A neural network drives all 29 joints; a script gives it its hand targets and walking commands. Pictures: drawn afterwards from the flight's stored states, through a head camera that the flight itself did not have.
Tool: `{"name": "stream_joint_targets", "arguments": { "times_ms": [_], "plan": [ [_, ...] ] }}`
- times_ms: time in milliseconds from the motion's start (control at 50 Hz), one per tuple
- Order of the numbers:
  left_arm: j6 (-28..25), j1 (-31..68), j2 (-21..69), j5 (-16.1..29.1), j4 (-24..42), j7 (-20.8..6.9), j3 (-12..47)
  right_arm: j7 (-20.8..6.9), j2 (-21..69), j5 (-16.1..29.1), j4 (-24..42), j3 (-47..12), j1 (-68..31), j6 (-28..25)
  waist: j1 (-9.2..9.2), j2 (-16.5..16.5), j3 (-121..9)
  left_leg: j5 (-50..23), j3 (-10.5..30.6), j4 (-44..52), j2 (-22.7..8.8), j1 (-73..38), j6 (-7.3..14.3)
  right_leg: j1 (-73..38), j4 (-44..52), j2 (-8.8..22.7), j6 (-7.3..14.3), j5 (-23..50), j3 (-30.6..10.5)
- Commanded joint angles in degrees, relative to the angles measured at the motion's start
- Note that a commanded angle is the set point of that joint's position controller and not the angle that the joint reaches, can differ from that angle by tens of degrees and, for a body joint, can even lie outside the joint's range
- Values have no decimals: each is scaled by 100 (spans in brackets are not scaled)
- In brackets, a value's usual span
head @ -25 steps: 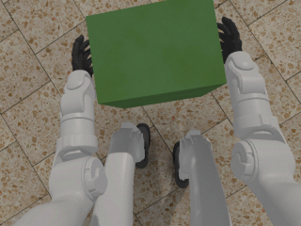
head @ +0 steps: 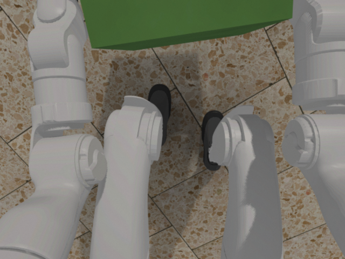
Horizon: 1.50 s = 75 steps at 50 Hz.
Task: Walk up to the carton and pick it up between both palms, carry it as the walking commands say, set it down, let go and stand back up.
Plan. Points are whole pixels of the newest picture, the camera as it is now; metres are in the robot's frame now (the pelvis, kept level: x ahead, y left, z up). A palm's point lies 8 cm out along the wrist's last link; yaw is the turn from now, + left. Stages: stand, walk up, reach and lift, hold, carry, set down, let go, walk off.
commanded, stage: set down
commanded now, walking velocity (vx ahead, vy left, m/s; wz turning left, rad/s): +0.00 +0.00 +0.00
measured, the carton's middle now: out of the picture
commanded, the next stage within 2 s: none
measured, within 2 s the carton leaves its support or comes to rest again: rests again in 1.64 s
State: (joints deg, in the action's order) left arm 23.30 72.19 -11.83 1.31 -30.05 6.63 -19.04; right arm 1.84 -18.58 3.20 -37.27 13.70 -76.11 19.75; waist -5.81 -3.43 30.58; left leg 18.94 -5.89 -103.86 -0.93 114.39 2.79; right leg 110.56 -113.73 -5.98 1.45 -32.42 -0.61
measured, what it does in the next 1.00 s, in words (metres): lowers itself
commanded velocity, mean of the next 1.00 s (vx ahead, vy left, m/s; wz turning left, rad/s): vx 0.00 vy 0.00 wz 0.00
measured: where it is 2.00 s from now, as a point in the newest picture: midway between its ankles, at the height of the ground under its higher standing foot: (185, 139)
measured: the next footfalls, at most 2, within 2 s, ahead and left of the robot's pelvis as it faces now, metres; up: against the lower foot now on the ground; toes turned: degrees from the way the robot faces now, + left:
none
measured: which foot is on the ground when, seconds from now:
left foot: down 0.00-1.00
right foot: down 0.00-1.00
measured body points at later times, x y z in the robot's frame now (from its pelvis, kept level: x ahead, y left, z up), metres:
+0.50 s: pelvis +0.01 -0.02 -0.04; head +0.38 +0.00 +0.19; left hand +0.53 +0.24 -0.20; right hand +0.59 -0.11 -0.23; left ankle +0.19 +0.09 -0.42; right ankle +0.12 -0.10 -0.42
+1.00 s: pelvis +0.01 -0.01 -0.07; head +0.39 +0.02 +0.16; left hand +0.53 +0.25 -0.24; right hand +0.59 -0.10 -0.26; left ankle +0.19 +0.10 -0.42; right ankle +0.12 -0.10 -0.42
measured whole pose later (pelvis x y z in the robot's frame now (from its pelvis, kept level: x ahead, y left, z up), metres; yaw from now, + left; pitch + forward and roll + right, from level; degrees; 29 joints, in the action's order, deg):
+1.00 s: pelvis +0.01 -0.01 -0.07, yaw +1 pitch +31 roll +4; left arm 17.5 81.1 -17.4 6.8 -50.4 6.3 -14.5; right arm 2.3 -21.2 3.5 -51.7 9.5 -82.6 16.0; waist -8.0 -2.5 30.0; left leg 21.3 -5.9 -116.9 -0.9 126.4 2.2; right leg 122.1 -127.6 -5.7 3.2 -36.0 1.1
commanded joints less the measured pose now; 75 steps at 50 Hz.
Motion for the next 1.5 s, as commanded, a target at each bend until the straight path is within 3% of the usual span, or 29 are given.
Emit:
{"name": "stream_joint_targets", "arguments": {
  "times_ms": [0, 20, 80, 120, 140, 200, 220, 320, 380, 420, 540, 640, 760, 800, 840, 960, 1180, 1260, 1360, 1380, 1480],
  "plan": [
    [-304, 4216, 4997, 1355, 1087, -706, 2992, -1118, 4169, 1210, 1591, -3597, -5168, -349, -422, -436, -13550, -1478, 1006, -123, 448, -6933, -318, -1880, 1024, -107, 87, 969, -47],
    [-283, 4080, 5190, 1238, 547, -782, 2880, -1207, 4285, 1024, 1025, -3384, -5016, -353, -371, -374, -12618, -938, 1073, -43, 421, -6494, -332, -1357, 1101, -63, 132, 540, -53],
    [-310, 4152, 5299, 926, -31, -974, 2514, -1473, 4470, 670, -29, -2784, -4815, -357, -362, -283, -10826, 306, 1227, 119, 380, -5571, -347, -291, 1101, -44, 216, -337, -36],
    [-392, 4405, 5190, 834, 13, -1046, 2376, -1594, 4558, 565, -388, -2571, -4803, -389, -389, -277, -10433, 632, 1229, 100, 343, -5275, -334, -70, 1062, -28, 247, -548, -17],
    [-429, 4534, 5217, 820, 38, -1066, 2376, -1624, 4603, 536, -383, -2487, -4845, -422, -329, -269, -10397, 640, 1251, 78, 342, -5295, -330, -28, 1020, -40, 247, -531, 5],
    [-652, 4937, 5081, 951, 514, -1058, 2421, -1618, 4766, 724, -176, -2710, -5079, -555, -505, -337, -11178, -160, 1091, -237, 372, -5470, -300, -462, 811, -46, 215, 54, -30],
    [-696, 4852, 5099, 994, 396, -1065, 2423, -1574, 4733, 734, -43, -2778, -5158, -589, -436, -382, -11346, -482, 1003, -376, 388, -5472, -265, -614, 779, -44, 194, 206, -41],
    [-747, 4236, 5147, 1189, -35, -1173, 2308, -1333, 4606, 893, 850, -3421, -5489, -722, -587, -814, -11972, -1703, 600, -872, 455, -4930, -158, -1720, 700, 42, 106, 1020, -148],
    [-746, 4118, 5069, 1250, -310, -1297, 2128, -1240, 4656, 838, 688, -3413, -5394, -711, -628, -967, -11515, -1463, 499, -956, 461, -4129, -162, -2028, 630, 80, 82, 1089, -246],
    [-747, 4163, 5063, 1333, -376, -1359, 2078, -1200, 4600, 846, 671, -3335, -5444, -731, -582, -853, -11136, -1325, 451, -1008, 459, -3826, -187, -1994, 593, 86, 114, 1024, -296],
    [-784, 4394, 5029, 1486, -565, -1451, 2046, -1184, 4262, 717, 352, -3094, -5405, -792, -268, -572, -10216, -956, 458, -1195, 448, -3346, -240, -1574, 423, 99, 200, 717, -255],
    [-809, 4735, 5137, 1794, -170, -1324, 2341, -1166, 4015, 840, 638, -3157, -5675, -855, -99, -339, -10931, -1316, 613, -1292, 483, -4227, -269, -1526, 150, 84, 232, 932, -66],
    [-810, 4509, 5324, 1874, -445, -1198, 2458, -1278, 3983, 784, 167, -3002, -5250, -859, 93, -193, -10470, -1387, 777, -1331, 519, -4623, -284, -680, 9, 66, 273, 732, 116],
    [-823, 4357, 5327, 1772, -562, -1196, 2380, -1342, 4107, 777, -33, -2990, -5093, -860, -12, -191, -10120, -1325, 755, -1344, 527, -4561, -270, -447, -2, 47, 279, 612, 115],
    [-826, 4240, 5305, 1694, -747, -1217, 2325, -1422, 4085, 724, -276, -2906, -4933, -857, 12, -126, -9653, -1163, 746, -1343, 509, -4402, -260, -209, 25, 71, 291, 440, 93],
    [-960, 4449, 5236, 1751, -635, -1248, 2291, -1433, 3988, 805, -3, -2948, -5171, -977, -19, -172, -9543, -1272, 651, -1475, 507, -4155, -240, -346, -56, 87, 321, 558, 15],
    [-1075, 4019, 4886, 1559, -1346, -1388, 1684, -1317, 3985, 626, -280, -2933, -5069, -1020, -155, -655, -8731, -903, 510, -1574, 440, -2910, -170, -926, -8, 203, 248, 602, -233],
    [-1159, 4083, 4732, 1546, -1305, -1407, 1580, -1297, 4015, 600, -340, -2938, -4977, -1029, -239, -773, -8605, -900, 482, -1620, 412, -2634, -163, -1030, -29, 204, 236, 726, -308],
    [-1226, 4008, 4739, 1581, -1423, -1404, 1621, -1289, 3983, 537, -441, -2860, -4809, -1087, -85, -793, -8511, -1047, 571, -1654, 405, -2696, -156, -844, -112, 182, 239, 841, -253],
    [-1260, 3965, 4750, 1578, -1412, -1391, 1582, -1294, 4028, 563, -439, -2869, -4802, -1103, -158, -783, -8529, -1093, 567, -1669, 417, -2707, -141, -843, -118, 177, 238, 862, -274],
    [-1286, 3885, 4688, 1520, -1604, -1398, 1600, -1316, 3987, 463, -804, -2725, -4524, -1103, -60, -723, -8002, -923, 591, -1642, 413, -2565, -177, -492, -112, 177, 241, 708, -255]
  ]
}}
